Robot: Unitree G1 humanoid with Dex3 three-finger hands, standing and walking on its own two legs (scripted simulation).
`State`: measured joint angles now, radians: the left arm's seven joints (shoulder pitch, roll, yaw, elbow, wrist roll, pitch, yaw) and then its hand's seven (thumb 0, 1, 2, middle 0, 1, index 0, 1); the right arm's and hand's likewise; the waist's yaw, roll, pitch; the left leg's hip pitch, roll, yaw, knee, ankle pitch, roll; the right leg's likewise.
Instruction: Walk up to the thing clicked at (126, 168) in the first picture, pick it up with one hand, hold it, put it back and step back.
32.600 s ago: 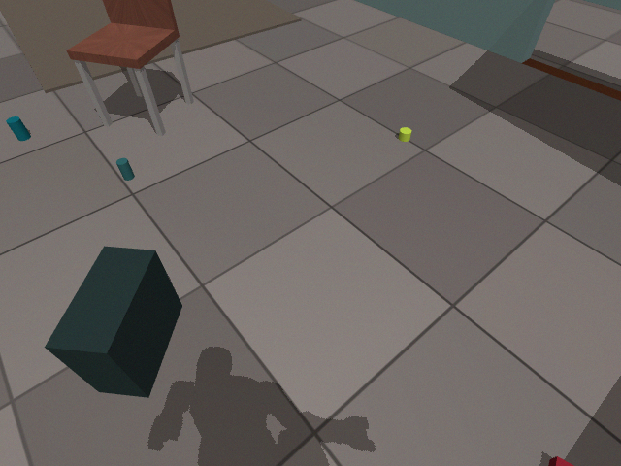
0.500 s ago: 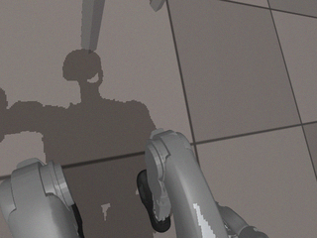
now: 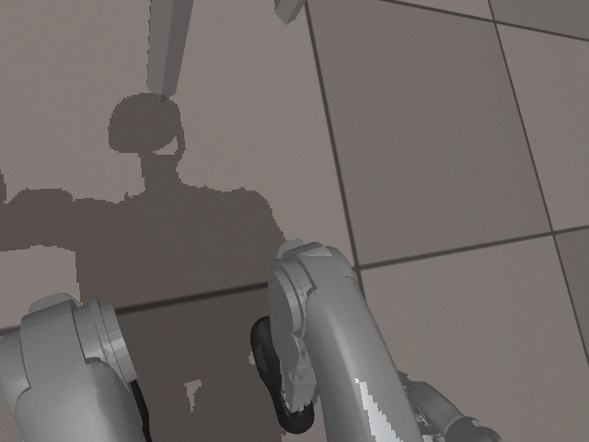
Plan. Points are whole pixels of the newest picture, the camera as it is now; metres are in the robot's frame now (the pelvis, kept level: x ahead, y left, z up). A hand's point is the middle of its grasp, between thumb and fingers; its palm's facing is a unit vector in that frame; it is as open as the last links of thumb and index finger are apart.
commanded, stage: close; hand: left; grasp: from above
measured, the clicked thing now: out of the picture +0.41 +0.35 -0.25
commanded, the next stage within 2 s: settle in 0.76 s
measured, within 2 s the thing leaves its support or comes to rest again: leaves its support in 1.16 s
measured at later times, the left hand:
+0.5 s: hand out of the picture +0.40 +0.34 -0.22, palm faces -0.44 -0.17 -0.88, open 8.8 cm
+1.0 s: hand out of the picture +0.40 +0.34 -0.22, palm faces -0.44 -0.16 -0.88, open 7.2 cm
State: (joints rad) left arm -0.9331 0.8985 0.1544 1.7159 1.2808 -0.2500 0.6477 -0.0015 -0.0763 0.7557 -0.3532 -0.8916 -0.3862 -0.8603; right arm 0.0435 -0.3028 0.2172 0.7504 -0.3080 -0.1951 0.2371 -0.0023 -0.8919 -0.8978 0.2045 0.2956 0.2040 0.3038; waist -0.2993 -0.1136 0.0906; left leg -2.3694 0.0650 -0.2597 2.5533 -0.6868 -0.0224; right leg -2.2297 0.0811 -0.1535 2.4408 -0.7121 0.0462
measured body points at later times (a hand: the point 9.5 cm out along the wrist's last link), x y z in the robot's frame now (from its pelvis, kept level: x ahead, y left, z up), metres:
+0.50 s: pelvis +0.00 +0.00 +0.00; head +0.24 +0.11 +0.36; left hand +0.42 +0.34 -0.17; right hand +0.08 -0.25 -0.09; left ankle +0.07 +0.14 -0.26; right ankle +0.10 -0.12 -0.26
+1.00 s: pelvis +0.00 +0.00 +0.00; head +0.24 +0.11 +0.36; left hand +0.42 +0.34 -0.17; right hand +0.08 -0.25 -0.09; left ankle +0.07 +0.14 -0.26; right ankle +0.10 -0.12 -0.26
